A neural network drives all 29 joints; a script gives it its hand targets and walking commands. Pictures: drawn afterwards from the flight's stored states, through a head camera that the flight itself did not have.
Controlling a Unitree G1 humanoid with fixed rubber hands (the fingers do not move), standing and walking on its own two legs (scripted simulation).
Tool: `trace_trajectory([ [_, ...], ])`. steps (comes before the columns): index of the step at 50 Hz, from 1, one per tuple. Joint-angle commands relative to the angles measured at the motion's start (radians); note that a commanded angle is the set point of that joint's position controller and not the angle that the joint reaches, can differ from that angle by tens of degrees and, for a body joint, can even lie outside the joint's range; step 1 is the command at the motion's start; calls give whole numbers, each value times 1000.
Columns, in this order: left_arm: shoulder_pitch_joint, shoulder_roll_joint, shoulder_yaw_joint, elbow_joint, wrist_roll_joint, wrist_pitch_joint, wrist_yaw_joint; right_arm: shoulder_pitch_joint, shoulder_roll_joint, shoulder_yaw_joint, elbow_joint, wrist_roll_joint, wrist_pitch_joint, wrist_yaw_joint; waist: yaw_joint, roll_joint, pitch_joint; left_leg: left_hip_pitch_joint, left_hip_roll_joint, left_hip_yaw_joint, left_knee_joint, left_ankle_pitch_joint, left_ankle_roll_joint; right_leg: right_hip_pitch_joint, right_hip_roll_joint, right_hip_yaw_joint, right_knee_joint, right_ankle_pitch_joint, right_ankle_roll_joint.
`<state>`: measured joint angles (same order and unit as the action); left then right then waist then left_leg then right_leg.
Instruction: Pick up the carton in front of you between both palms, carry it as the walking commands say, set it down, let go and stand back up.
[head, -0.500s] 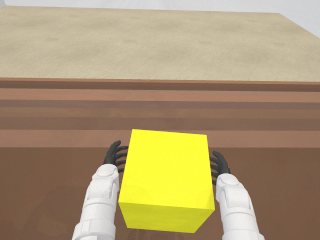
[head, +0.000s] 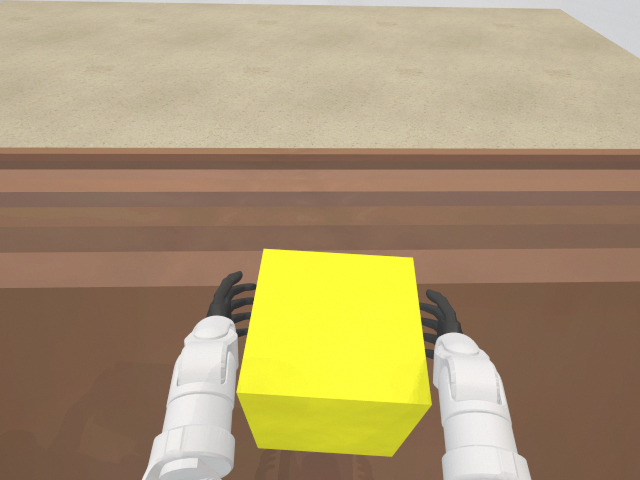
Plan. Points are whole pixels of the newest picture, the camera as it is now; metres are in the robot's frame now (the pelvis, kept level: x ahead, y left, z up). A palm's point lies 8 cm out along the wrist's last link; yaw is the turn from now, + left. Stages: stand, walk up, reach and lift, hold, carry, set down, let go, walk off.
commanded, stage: reach and lift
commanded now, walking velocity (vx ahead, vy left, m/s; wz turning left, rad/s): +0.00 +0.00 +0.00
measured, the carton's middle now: (331, 358) +0.31 +0.00 -0.06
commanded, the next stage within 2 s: hold in 0.50 s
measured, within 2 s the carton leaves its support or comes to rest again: neither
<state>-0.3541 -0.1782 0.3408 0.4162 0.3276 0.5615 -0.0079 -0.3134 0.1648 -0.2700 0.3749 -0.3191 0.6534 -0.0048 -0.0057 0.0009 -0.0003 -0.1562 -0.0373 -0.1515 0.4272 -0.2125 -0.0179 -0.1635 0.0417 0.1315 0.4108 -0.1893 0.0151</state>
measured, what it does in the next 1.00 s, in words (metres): stands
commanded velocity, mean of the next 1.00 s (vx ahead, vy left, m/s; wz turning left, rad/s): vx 0.00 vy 0.00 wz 0.00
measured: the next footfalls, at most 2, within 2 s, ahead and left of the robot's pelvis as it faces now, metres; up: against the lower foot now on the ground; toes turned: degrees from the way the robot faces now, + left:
none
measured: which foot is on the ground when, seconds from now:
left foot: down 0.00-1.00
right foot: down 0.00-1.00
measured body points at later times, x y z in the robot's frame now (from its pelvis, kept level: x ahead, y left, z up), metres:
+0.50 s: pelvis +0.01 +0.00 +0.00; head -0.03 +0.00 +0.45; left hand +0.32 +0.15 +0.04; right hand +0.30 -0.15 +0.03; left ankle +0.02 +0.13 -0.74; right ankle +0.03 -0.13 -0.74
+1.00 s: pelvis +0.00 +0.00 +0.00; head -0.06 +0.00 +0.45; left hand +0.30 +0.16 +0.05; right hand +0.30 -0.15 +0.04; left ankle +0.02 +0.13 -0.74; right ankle +0.03 -0.13 -0.74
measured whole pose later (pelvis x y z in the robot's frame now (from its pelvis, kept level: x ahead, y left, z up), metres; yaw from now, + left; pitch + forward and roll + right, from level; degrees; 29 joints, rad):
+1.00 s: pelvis +0.00 +0.00 +0.00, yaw +0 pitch -8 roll +0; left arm -0.32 -0.17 0.28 0.29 0.32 0.73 0.00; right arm -0.30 0.16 -0.22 0.30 -0.30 0.79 0.00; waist 0.00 0.00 0.00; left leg -0.06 -0.03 -0.15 0.39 -0.20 -0.02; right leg -0.06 0.04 0.12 0.37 -0.17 0.01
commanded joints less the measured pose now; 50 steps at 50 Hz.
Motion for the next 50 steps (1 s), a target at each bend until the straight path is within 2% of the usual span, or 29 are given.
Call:
trace_trajectory([
  [1,-378,-983,-557,53,-217,49,-253,-562,920,520,-55,243,-57,255,-7,12,-272,44,-62,79,-87,193,-6,130,66,-60,-70,150,-9],
  [2,-373,-956,-559,43,-238,47,-256,-549,922,569,-76,266,-52,252,9,-11,-292,53,-63,77,-84,209,-2,159,64,-69,-62,186,1],
  [3,-393,-968,-591,22,-249,54,-257,-522,914,557,-87,256,-53,249,-33,7,-284,29,-65,77,-87,210,-12,175,64,-65,-66,196,-5],
  [4,-302,-970,-572,52,-237,60,-257,-509,909,554,-82,264,-48,245,5,34,-291,70,-64,57,-97,250,-9,172,58,-61,-64,220,-5],
  [5,-340,-960,-555,26,-239,56,-254,-541,914,546,-117,260,-47,243,-11,-23,-267,110,-66,70,-89,262,0,123,71,-74,-73,204,2],
  [8,-382,-923,-593,-35,-250,51,-264,-523,956,566,-100,281,-41,242,12,-19,-281,59,-73,79,-82,241,-3,168,64,-66,-70,215,6],
  [11,-325,-926,-593,-35,-258,73,-263,-474,938,575,-139,289,-26,239,-6,10,-250,80,-74,79,-93,244,-1,174,54,-58,-80,231,6],
  [13,-337,-958,-639,-75,-270,70,-258,-511,942,614,-156,306,-28,243,32,12,-309,123,-71,68,-92,265,-4,165,64,-68,-79,215,4],
  [14,-335,-926,-626,-86,-282,76,-258,-464,953,603,-177,308,-23,244,-6,9,-285,75,-69,73,-101,258,-10,206,70,-64,-70,261,0],
  [17,-367,-953,-624,-68,-273,81,-260,-497,927,580,-153,287,-17,232,-33,-5,-247,108,-71,75,-81,230,-8,159,65,-56,-88,201,-2],
  [19,-339,-960,-612,-64,-278,95,-258,-485,915,585,-161,298,-9,242,-11,34,-274,98,-66,59,-88,252,-12,204,58,-61,-77,215,-6],
  [22,-360,-964,-629,-78,-303,100,-256,-486,920,600,-157,290,5,245,-12,-14,-251,74,-66,63,-112,206,-9,202,69,-76,-82,196,-3],
  [23,-311,-963,-577,-40,-263,106,-257,-534,924,604,-187,303,5,246,31,-11,-266,59,-72,64,-115,224,1,208,59,-70,-85,198,6],
  [24,-338,-938,-585,-42,-266,107,-259,-518,912,573,-164,284,8,251,-5,-35,-229,93,-56,57,-105,191,5,160,65,-70,-81,147,-5],
  [25,-328,-956,-585,-33,-263,118,-254,-521,889,567,-174,295,8,254,4,35,-215,90,-64,65,-110,172,-1,163,59,-71,-86,130,-10],
  [26,-343,-959,-559,-34,-247,117,-250,-552,904,569,-139,293,17,260,36,15,-219,96,-61,73,-116,170,0,148,61,-72,-92,112,-2],
  [27,-398,-948,-627,-84,-273,111,-254,-538,942,580,-140,298,19,256,-23,6,-232,92,-61,75,-113,111,-2,178,54,-55,-97,111,-4],
  [29,-386,-939,-610,-96,-268,138,-258,-544,940,580,-147,304,42,253,10,16,-220,88,-67,78,-125,136,-1,168,55,-56,-101,130,3],
  [30,-364,-972,-656,-124,-326,138,-262,-493,929,612,-194,318,44,252,-21,3,-232,106,-69,85,-111,180,-9,182,56,-59,-111,154,3],
  [32,-375,-952,-668,-188,-313,153,-250,-493,935,647,-218,326,54,250,3,7,-225,145,-60,62,-124,206,-8,125,64,-72,-101,165,-4],
  [34,-321,-905,-667,-126,-306,163,-254,-471,925,618,-173,322,64,244,6,-15,-207,118,-60,78,-135,190,-6,175,65,-70,-112,173,-1],
  [35,-362,-917,-628,-124,-288,161,-253,-483,918,607,-169,314,63,243,23,45,-200,100,-65,84,-130,142,-10,185,53,-58,-115,120,-7],
  [36,-342,-904,-617,-85,-284,169,-253,-471,902,571,-160,293,64,243,-6,12,-164,71,-56,83,-148,110,-3,180,58,-66,-117,102,-1],
  [39,-385,-921,-610,-108,-280,157,-256,-538,927,569,-162,296,57,245,31,-25,-149,60,-65,86,-133,68,10,162,56,-70,-113,41,0],
  [40,-414,-945,-657,-138,-330,157,-260,-523,940,604,-202,318,57,247,-24,3,-195,107,-61,88,-116,98,2,158,60,-65,-113,60,-2],
  [42,-381,-930,-637,-112,-306,164,-258,-564,950,622,-189,328,60,253,25,-6,-214,110,-64,83,-129,122,11,154,63,-71,-91,108,11],
  [43,-437,-945,-649,-158,-315,162,-262,-547,923,618,-201,322,62,249,-7,23,-237,109,-64,91,-104,152,-11,177,51,-71,-105,125,0],
  [45,-428,-927,-590,-102,-288,159,-263,-574,921,572,-157,319,63,256,14,9,-201,48,-55,70,-113,87,1,201,54,-58,-100,70,-9],
  [50,-485,-944,-598,-35,-290,157,-272,-635,957,543,-117,293,62,245,-15,-25,-171,31,-56,86,-126,-20,12,179,53,-65,-98,-22,-2],
])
